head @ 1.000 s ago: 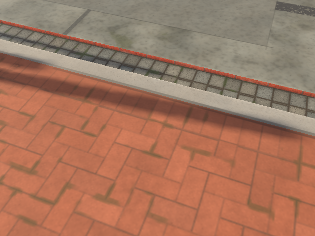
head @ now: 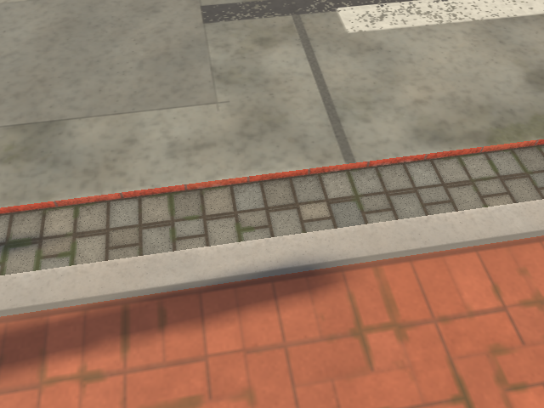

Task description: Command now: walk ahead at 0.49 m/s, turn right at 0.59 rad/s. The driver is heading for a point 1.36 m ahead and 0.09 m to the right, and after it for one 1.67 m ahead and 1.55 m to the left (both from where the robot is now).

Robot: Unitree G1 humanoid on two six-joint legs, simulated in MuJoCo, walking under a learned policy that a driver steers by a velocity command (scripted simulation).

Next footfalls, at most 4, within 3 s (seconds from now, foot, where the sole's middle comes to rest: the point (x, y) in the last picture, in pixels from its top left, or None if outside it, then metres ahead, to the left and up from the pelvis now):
0.38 right None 0.34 -0.19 -0.77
0.90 left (308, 309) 0.73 -0.06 -0.77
1.46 right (404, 244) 0.94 -0.35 -0.77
2.00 left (314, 184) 1.30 -0.11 -0.92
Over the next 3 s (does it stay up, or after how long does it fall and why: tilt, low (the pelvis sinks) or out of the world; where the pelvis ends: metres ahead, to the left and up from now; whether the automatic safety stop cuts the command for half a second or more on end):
stays up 1.58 -0.06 -0.13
